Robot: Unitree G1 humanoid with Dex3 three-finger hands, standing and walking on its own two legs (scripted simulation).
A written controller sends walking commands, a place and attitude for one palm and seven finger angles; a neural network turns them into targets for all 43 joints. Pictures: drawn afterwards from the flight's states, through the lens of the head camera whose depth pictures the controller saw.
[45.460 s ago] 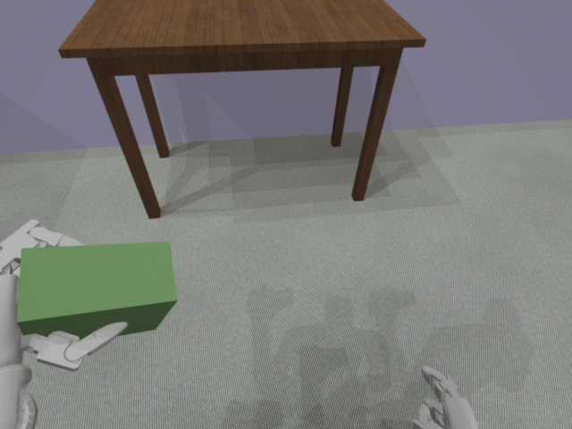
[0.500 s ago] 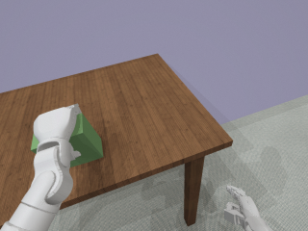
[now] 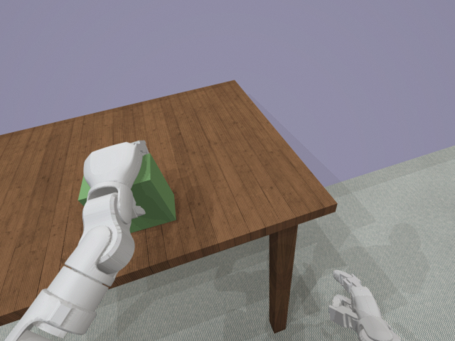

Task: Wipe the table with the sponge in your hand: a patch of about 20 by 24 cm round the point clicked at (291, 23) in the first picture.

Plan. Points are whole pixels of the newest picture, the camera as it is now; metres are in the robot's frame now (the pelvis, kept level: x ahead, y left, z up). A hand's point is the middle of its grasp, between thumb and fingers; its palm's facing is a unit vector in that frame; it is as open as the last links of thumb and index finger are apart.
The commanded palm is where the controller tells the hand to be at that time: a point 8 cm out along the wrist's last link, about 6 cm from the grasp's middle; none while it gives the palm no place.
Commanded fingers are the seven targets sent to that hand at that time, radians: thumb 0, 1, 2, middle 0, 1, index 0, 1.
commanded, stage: slide across to the third lane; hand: left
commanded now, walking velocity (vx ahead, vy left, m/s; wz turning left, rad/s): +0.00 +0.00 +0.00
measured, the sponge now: (137, 203) +0.32 +0.23 +0.10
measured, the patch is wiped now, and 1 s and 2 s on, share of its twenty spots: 0.90 0.90 1.00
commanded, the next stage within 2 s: wipe forward along the third lane in 0.12 s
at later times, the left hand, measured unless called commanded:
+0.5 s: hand (145, 173) +0.35 +0.21 +0.15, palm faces +0.07 -0.05 -1.00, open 10.1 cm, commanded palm +0.33 +0.21 +0.19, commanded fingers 0.00 0.10 1.30 -1.20 -1.60 -1.20 -1.60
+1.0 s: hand (138, 162) +0.39 +0.24 +0.14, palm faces +0.02 -0.02 -1.00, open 10.1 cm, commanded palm +0.37 +0.23 +0.17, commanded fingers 0.00 0.10 1.30 -1.20 -1.60 -1.20 -1.60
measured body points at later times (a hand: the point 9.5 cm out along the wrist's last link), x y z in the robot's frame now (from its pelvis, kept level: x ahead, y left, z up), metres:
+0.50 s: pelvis +0.00 -0.01 +0.00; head -0.03 -0.06 +0.45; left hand +0.35 +0.21 +0.20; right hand +0.22 -0.22 -0.09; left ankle +0.01 +0.14 -0.73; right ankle -0.02 -0.10 -0.73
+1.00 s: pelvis +0.00 +0.00 +0.00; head -0.02 -0.04 +0.45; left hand +0.38 +0.24 +0.20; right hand +0.17 -0.25 -0.12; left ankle +0.01 +0.14 -0.73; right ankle -0.02 -0.10 -0.73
